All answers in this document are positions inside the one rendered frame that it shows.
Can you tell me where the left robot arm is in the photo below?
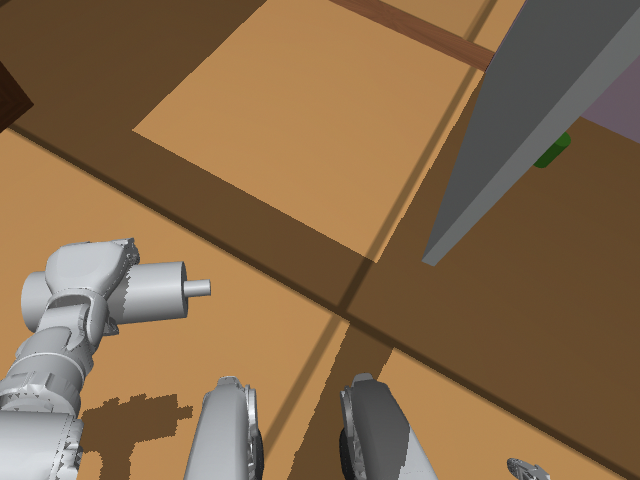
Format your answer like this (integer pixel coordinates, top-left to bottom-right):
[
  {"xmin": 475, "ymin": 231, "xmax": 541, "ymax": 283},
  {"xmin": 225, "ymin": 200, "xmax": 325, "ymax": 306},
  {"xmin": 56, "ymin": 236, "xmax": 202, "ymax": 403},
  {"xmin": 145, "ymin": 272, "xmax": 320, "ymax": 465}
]
[{"xmin": 0, "ymin": 288, "xmax": 108, "ymax": 480}]

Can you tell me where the right robot hand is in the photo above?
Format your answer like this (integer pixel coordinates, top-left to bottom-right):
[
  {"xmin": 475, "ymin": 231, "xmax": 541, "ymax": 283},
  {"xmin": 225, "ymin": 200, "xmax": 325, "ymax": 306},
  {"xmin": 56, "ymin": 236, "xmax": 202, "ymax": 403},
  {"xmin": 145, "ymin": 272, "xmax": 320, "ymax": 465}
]
[{"xmin": 507, "ymin": 458, "xmax": 550, "ymax": 480}]

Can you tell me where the right robot foot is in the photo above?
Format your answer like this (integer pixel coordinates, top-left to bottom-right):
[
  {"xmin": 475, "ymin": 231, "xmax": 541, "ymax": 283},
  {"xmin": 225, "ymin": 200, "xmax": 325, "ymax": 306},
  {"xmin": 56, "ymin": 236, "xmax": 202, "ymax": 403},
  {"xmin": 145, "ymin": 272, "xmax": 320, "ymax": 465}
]
[{"xmin": 339, "ymin": 428, "xmax": 355, "ymax": 480}]

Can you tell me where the left robot hand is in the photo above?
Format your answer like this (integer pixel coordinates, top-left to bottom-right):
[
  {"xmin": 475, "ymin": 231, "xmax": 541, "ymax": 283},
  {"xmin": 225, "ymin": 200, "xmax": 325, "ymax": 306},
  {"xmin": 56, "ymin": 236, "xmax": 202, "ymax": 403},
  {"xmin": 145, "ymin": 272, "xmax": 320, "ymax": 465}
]
[{"xmin": 45, "ymin": 238, "xmax": 140, "ymax": 336}]

